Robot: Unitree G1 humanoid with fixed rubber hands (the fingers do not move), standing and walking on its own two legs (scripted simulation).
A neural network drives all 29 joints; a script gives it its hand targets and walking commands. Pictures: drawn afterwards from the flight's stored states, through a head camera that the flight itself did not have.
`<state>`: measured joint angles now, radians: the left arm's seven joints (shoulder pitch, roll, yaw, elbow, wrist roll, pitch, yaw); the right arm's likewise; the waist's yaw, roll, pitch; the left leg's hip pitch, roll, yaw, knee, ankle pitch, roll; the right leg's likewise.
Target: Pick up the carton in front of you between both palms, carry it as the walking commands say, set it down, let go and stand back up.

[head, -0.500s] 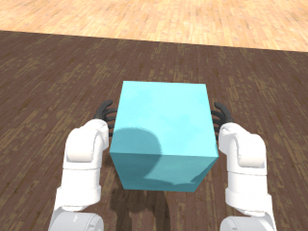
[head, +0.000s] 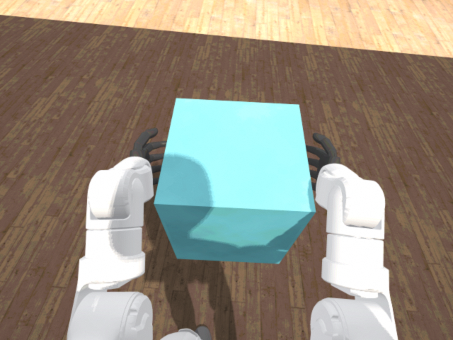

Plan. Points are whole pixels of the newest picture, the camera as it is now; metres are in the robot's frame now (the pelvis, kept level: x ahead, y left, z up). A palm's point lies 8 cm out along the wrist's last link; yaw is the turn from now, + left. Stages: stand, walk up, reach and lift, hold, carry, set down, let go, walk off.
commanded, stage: carry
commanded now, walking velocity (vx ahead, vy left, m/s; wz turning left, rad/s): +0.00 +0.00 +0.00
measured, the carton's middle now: (232, 188) +0.38 +0.00 +0.01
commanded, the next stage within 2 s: none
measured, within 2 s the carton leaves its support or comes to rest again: neither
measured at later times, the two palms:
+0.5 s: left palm (161, 109) +0.50 +0.13 +0.10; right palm (321, 108) +0.51 -0.17 +0.11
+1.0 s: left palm (157, 109) +0.49 +0.14 +0.11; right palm (321, 112) +0.50 -0.16 +0.11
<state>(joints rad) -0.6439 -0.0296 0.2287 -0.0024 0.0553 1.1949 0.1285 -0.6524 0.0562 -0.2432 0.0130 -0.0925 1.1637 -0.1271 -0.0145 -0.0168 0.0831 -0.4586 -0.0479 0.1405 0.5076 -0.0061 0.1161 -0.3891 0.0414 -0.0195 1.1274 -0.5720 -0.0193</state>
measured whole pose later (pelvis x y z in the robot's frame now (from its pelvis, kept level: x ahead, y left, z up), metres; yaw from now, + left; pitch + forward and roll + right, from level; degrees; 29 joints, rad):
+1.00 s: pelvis +0.14 -0.02 -0.01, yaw +2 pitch +3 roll +0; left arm -0.62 -0.02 0.20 0.10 0.07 1.22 0.12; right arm -0.64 0.01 -0.20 0.12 -0.07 1.19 -0.12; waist 0.00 0.00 -0.04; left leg -0.29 -0.02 0.10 0.64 -0.29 0.07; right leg -0.36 0.00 -0.10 0.56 -0.15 -0.05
